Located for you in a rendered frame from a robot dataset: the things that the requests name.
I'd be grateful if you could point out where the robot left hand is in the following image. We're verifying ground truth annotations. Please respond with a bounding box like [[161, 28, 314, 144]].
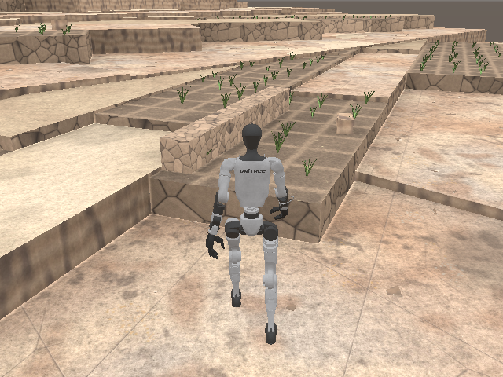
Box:
[[206, 233, 225, 259]]

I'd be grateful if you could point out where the robot left upper arm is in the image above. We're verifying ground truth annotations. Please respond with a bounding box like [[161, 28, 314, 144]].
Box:
[[218, 158, 236, 203]]

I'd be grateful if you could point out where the right robot foot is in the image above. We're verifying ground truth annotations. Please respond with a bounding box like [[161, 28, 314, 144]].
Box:
[[265, 323, 277, 345]]

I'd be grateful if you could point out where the robot right thigh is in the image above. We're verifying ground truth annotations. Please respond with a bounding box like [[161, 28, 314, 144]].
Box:
[[262, 221, 278, 289]]

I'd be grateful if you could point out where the right robot forearm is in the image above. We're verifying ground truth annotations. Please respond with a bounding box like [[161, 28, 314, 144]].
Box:
[[278, 186, 288, 210]]

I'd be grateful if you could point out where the robot right hand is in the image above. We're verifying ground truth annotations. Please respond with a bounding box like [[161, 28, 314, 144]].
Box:
[[270, 205, 288, 220]]

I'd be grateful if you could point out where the left robot forearm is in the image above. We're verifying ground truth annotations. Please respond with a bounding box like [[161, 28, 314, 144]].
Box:
[[208, 191, 225, 235]]

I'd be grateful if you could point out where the robot right upper arm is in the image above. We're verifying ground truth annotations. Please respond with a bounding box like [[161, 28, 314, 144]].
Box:
[[268, 157, 287, 198]]

